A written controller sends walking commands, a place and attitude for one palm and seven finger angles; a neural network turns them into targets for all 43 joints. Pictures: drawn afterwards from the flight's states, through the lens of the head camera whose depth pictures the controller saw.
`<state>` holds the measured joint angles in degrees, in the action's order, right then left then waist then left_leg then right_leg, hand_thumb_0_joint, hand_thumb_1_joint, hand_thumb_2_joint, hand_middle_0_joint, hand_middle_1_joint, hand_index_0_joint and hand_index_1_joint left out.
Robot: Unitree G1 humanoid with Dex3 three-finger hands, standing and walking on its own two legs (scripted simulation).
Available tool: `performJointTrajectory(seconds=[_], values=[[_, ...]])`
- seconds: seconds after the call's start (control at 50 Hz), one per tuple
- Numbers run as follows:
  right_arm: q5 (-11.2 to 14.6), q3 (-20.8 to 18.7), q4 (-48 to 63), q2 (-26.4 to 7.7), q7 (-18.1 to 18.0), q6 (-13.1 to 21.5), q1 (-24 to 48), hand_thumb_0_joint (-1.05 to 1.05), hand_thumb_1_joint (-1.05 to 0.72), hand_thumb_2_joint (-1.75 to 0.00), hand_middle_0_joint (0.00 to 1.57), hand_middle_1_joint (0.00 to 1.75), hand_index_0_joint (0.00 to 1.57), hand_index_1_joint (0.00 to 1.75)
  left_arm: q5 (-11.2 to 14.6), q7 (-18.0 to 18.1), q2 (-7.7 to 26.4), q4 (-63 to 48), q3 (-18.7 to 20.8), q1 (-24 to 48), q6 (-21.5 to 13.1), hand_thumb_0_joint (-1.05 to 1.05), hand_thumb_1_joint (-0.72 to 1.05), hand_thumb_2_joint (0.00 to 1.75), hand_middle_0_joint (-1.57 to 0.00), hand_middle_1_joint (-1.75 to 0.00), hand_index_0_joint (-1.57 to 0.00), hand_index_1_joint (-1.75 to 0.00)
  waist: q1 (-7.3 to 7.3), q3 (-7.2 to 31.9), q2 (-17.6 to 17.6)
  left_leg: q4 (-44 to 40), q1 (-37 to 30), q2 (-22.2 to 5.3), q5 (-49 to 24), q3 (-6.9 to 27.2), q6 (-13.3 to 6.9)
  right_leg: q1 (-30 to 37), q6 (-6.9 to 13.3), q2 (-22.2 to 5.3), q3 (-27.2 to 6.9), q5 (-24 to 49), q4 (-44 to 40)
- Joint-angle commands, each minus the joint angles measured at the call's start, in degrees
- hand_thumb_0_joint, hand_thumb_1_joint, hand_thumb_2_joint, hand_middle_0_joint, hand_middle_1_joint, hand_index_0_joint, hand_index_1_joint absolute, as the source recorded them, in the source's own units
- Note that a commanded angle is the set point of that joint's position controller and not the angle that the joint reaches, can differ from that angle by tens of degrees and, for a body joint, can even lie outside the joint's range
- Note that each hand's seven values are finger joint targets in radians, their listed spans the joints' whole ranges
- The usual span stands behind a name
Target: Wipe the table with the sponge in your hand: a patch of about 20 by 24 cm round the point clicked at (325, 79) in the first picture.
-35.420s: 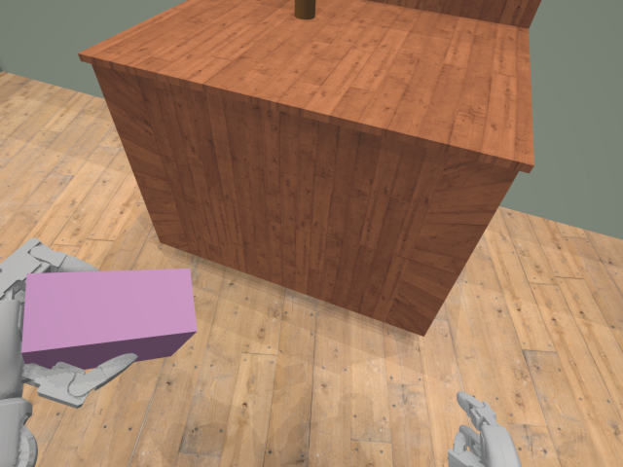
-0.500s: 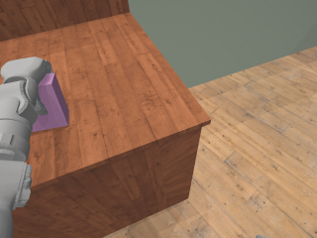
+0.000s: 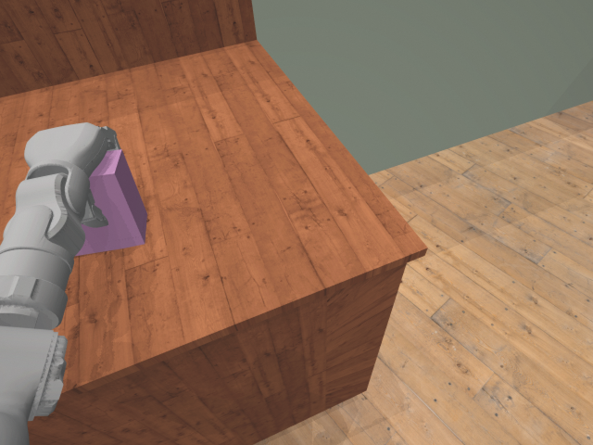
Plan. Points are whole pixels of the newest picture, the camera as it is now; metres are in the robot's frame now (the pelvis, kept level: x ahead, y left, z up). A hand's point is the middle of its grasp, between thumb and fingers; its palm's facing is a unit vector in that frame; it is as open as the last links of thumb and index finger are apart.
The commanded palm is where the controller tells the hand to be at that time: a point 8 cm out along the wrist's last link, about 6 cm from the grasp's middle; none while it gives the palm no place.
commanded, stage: wipe back along the third lane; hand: left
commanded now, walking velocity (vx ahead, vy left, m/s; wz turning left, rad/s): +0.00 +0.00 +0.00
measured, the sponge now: (100, 216) +0.41 +0.32 +0.09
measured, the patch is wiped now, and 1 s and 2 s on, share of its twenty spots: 0.95 0.95 0.95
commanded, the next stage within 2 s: slide back across to the middle lane in 1.40 s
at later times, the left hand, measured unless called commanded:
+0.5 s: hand (88, 199) +0.38 +0.29 +0.15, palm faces +0.11 -0.04 -0.99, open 10.5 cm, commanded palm +0.34 +0.26 +0.18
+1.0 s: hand (110, 223) +0.34 +0.25 +0.15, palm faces +0.22 -0.11 -0.97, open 10.5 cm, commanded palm +0.29 +0.23 +0.17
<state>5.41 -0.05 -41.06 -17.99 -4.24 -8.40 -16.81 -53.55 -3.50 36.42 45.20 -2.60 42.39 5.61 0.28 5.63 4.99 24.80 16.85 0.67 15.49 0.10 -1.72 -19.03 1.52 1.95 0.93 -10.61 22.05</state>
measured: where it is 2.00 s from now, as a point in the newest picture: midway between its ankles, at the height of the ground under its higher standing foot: outside the picture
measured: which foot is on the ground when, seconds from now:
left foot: down 0.00-1.00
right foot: down 0.00-1.00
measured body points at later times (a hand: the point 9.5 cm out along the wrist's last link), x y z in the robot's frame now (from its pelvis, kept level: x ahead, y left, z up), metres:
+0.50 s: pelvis +0.03 +0.04 +0.00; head +0.03 +0.01 +0.45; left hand +0.37 +0.29 +0.21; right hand +0.27 -0.15 -0.09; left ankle -0.04 +0.10 -0.74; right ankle +0.00 -0.10 -0.74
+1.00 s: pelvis +0.02 +0.02 +0.00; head +0.02 -0.01 +0.44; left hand +0.32 +0.25 +0.21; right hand +0.26 -0.15 -0.10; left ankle -0.04 +0.10 -0.74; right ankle +0.00 -0.11 -0.74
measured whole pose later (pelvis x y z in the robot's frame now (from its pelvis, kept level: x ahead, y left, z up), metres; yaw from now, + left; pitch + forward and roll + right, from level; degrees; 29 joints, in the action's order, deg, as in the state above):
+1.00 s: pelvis +0.02 +0.02 +0.00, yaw +1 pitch +3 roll -1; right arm 5.2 4.7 -34.0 -14.5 2.6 -10.4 -2.4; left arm -54.7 -2.0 23.8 -8.8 -14.7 15.5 34.7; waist 6.7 4.2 6.0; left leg 26.8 10.1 2.8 19.1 0.6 -3.3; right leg -12.9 0.4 -0.2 1.4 -15.6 26.1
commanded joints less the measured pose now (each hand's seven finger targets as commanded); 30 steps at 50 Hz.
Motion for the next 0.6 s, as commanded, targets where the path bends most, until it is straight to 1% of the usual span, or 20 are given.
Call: performJointTrajectory(seconds=[0.0, 0.08, 0.12, 0.18, 0.22, 0.24, 0.26, 0.28, 0.3, 0.34, 0.36, 0.38, 0.4, 0.42, 0.46, 0.48, 0.5, 0.52, 0.56, 0.58], values=[[-0.02, -1.84, 8.19, -7.39, 0.43, 2.07, 7.16, 0.0, -0.9, -0.9, 0.2, 0.3, 0.2, 0.3, 0.83, 1.61, 6.02, -7.34, -0.16, 7.05, 4.52, 0.0, 0.1, 1.3, -1.2, -1.6, -1.2, -1.6, 1.16, 8.13, -8.76, -3.49, -1.09, 0.61, -13.58, 0.1, -1.82, 10.95, 1.53, -0.83, 0.28, 10.45, -1.87], [0.07, -1.39, 9.2, -6.77, 1.64, 1.95, 10.65, 0.0, -0.9, -0.9, 0.2, 0.3, 0.2, 0.3, 0.86, 1.64, 1.05, -14.43, -3.46, 4.09, 10.08, 0.0, 0.1, 1.3, -1.2, -1.6, -1.2, -1.6, 1.66, 8.39, -6.34, -3.92, -5.09, -0.21, -18.75, 1.19, -1.15, 10.3, 2.32, -0.56, 1.52, 11.41, -1.26], [0.19, -1.08, 10.06, -6.21, 2.33, 1.77, 12.62, 0.0, -0.9, -0.9, 0.2, 0.3, 0.2, 0.3, 1.24, 1.45, -3.25, -18.55, -6.89, 3.74, 13.41, 0.0, 0.1, 1.3, -1.2, -1.6, -1.2, -1.6, 1.4, 8.06, -5.47, -3.92, -6.54, -0.48, -19.75, 1.48, -0.69, 9.75, 2.41, -0.45, 2.11, 11.13, -1.28], [0.19, -0.62, 10.83, -5.96, 2.91, 1.64, 14.86, 0.0, -0.9, -0.9, 0.2, 0.3, 0.2, 0.3, 2.05, 0.84, -4.23, -21.67, -6.85, 0.34, 17.8, 0.0, 0.1, 1.3, -1.2, -1.6, -1.2, -1.6, 2.12, 8.48, -5.92, -3.88, -8.05, -0.99, -23.21, 2.29, 0.02, 10.66, 2.7, -0.38, 2.72, 12.27, -0.62], [0.2, -0.35, 11.97, -5.43, 3.29, 1.5, 16.56, 0.0, -0.9, -0.9, 0.2, 0.3, 0.2, 0.3, 2.59, 0.07, -7.48, -26.1, -9.54, 0.3, 20.48, 0.0, 0.1, 1.3, -1.2, -1.6, -1.2, -1.6, 2.12, 9.84, -5.53, -3.41, -9.39, -1.07, -25.79, 2.46, 0.48, 11.27, 2.68, -0.4, 2.96, 13.56, -0.24], [0.17, -0.19, 12.0, -5.39, 3.46, 1.42, 17.04, 0.0, -0.9, -0.9, 0.2, 0.3, 0.2, 0.3, 2.73, -0.27, -7.27, -26.66, -9.12, -0.77, 21.78, 0.0, 0.1, 1.3, -1.2, -1.6, -1.2, -1.6, 2.25, 9.45, -6.42, -3.24, -9.53, -1.21, -26.79, 2.59, 0.63, 11.58, 2.72, -0.36, 3.09, 14.35, -0.09], [0.27, 0.2, 12.86, -5.16, 3.55, 1.46, 18.61, 0.0, -0.9, -0.9, 0.2, 0.3, 0.2, 0.3, 3.23, -0.86, -7.75, -28.95, -9.18, -1.03, 22.72, 0.0, 0.1, 1.3, -1.2, -1.6, -1.2, -1.6, 2.69, 9.81, -5.18, -3.34, -9.96, -1.48, -29.33, 2.9, 0.82, 11.93, 2.89, -0.48, 2.97, 15.05, -0.04], [0.25, 0.42, 12.59, -5.09, 3.71, 1.31, 18.46, 0.0, -0.9, -0.9, 0.2, 0.3, 0.2, 0.3, 2.97, -1.24, -8.18, -29.22, -10.15, -1.32, 23.79, 0.0, 0.1, 1.3, -1.2, -1.6, -1.2, -1.6, 2.3, 9.14, -5.18, -2.89, -10.59, -1.63, -30.05, 3.03, 1.13, 11.44, 2.77, -0.43, 3.32, 14.74, 0.51], [0.22, 0.61, 12.96, -4.83, 3.87, 1.28, 18.93, 0.0, -0.9, -0.9, 0.2, 0.3, 0.2, 0.3, 2.77, -1.8, -10.41, -30.61, -12.42, -0.09, 24.71, 0.0, 0.1, 1.3, -1.2, -1.6, -1.2, -1.6, 2.02, 9.26, -5.13, -2.81, -10.82, -1.64, -30.2, 3.27, 1.35, 10.92, 2.77, -0.37, 3.52, 14.3, 0.63], [0.14, 0.84, 13.33, -4.52, 4.24, 1.42, 19.46, 0.0, -0.9, -0.9, 0.2, 0.3, 0.2, 0.3, 2.34, -2.78, -11.95, -32.74, -13.89, -0.95, 25.95, 0.0, 0.1, 1.3, -1.2, -1.6, -1.2, -1.6, 2.08, 9.55, -5.64, -2.05, -11.59, -1.62, -32.28, 3.49, 1.45, 11.08, 2.91, -0.26, 3.46, 15.52, 1.0], [0.31, 1.02, 14.09, -4.4, 4.37, 1.61, 20.27, 0.0, -0.9, -0.9, 0.2, 0.3, 0.2, 0.3, 2.63, -3.18, -11.05, -35.2, -12.71, -2.03, 26.16, 0.0, 0.1, 1.3, -1.2, -1.6, -1.2, -1.6, 2.58, 11.01, -4.38, -1.79, -12.25, -1.94, -34.8, 3.66, 1.54, 12.02, 3.05, -0.36, 3.25, 16.57, 1.59], [0.07, 1.23, 13.97, -4.26, 4.55, 1.83, 20.13, 0.0, -0.9, -0.9, 0.2, 0.3, 0.2, 0.3, 2.24, -3.28, -10.09, -35.15, -12.14, -3.69, 26.41, 0.0, 0.1, 1.3, -1.2, -1.6, -1.2, -1.6, 2.9, 10.56, -4.46, -1.15, -12.31, -1.78, -35.86, 3.55, 1.7, 12.18, 3.04, -0.34, 3.21, 17.27, 1.95], [0.0, 1.51, 14.48, -4.0, 4.77, 1.99, 20.51, 0.0, -0.9, -0.9, 0.2, 0.3, 0.2, 0.3, 2.36, -3.67, -11.52, -36.57, -13.31, -5.01, 26.54, 0.0, 0.1, 1.3, -1.2, -1.6, -1.2, -1.6, 3.11, 11.17, -4.52, -0.82, -12.13, -1.67, -36.71, 3.46, 1.74, 12.81, 2.98, -0.41, 3.28, 18.3, 2.34], [-0.02, 1.67, 14.21, -3.86, 4.94, 1.95, 20.53, 0.0, -0.9, -0.9, 0.2, 0.3, 0.2, 0.3, 1.98, -4.03, -11.95, -36.57, -13.83, -5.58, 26.64, 0.0, 0.1, 1.3, -1.2, -1.6, -1.2, -1.6, 2.78, 10.03, -5.25, -0.66, -11.71, -1.91, -36.65, 3.6, 1.98, 12.17, 3.01, -0.31, 3.32, 18.22, 2.48], [0.12, 1.79, 15.37, -3.53, 5.57, 2.19, 21.88, 0.0, -0.9, -0.9, 0.2, 0.3, 0.2, 0.3, 2.6, -4.57, -13.36, -41.3, -14.03, -8.71, 26.36, 0.0, 0.1, 1.3, -1.2, -1.6, -1.2, -1.6, 3.44, 10.95, -4.68, -0.52, -12.23, -2.36, -39.26, 4.2, 2.33, 12.6, 3.02, -0.28, 3.28, 18.45, 3.14], [-0.12, 1.88, 15.33, -3.42, 5.7, 2.29, 21.8, 0.0, -0.9, -0.9, 0.2, 0.3, 0.2, 0.3, 2.35, -4.64, -14.22, -42.15, -15.33, -9.16, 26.64, 0.0, 0.1, 1.3, -1.2, -1.6, -1.2, -1.6, 3.55, 10.88, -5.23, 0.03, -12.39, -2.13, -39.22, 3.95, 2.13, 12.45, 2.95, -0.34, 3.3, 18.69, 3.39], [-0.13, 1.88, 15.02, -3.42, 5.88, 2.1, 22.18, 0.0, -0.9, -0.9, 0.2, 0.3, 0.2, 0.3, 2.27, -4.7, -14.23, -42.27, -15.39, -9.47, 26.99, 0.0, 0.1, 1.3, -1.2, -1.6, -1.2, -1.6, 3.34, 9.62, -4.68, -0.18, -11.98, -2.4, -38.31, 4.17, 2.42, 11.66, 2.98, -0.28, 3.28, 17.96, 3.2], [-0.18, 1.91, 15.1, -3.37, 6.08, 2.02, 22.33, 0.0, -0.9, -0.9, 0.2, 0.3, 0.2, 0.3, 2.1, -4.86, -15.46, -43.56, -16.55, -9.26, 27.21, 0.0, 0.1, 1.3, -1.2, -1.6, -1.2, -1.6, 3.25, 9.76, -5.67, 0.09, -11.84, -2.16, -38.39, 4.16, 2.3, 11.71, 2.99, -0.18, 3.27, 18.57, 3.31], [-0.06, 1.85, 16.02, -3.3, 6.58, 2.24, 23.47, 0.0, -0.9, -0.9, 0.2, 0.3, 0.2, 0.3, 2.19, -4.67, -14.81, -47.34, -15.15, -12.54, 27.67, 0.0, 0.1, 1.3, -1.2, -1.6, -1.2, -1.6, 4.15, 10.4, -5.28, 0.33, -11.99, -2.53, -40.31, 4.46, 2.39, 12.37, 3.17, -0.05, 2.9, 19.42, 3.98], [-0.22, 1.93, 16.42, -3.0, 6.84, 2.64, 22.95, 0.0, -0.9, -0.9, 0.2, 0.3, 0.2, 0.3, 2.05, -4.65, -16.27, -48.58, -16.78, -13.25, 27.87, 0.0, 0.1, 1.3, -1.2, -1.6, -1.2, -1.6, 4.25, 10.78, -5.84, 0.82, -12.14, -2.38, -41.14, 4.42, 2.44, 12.42, 3.08, -0.19, 3.21, 19.5, 4.55]])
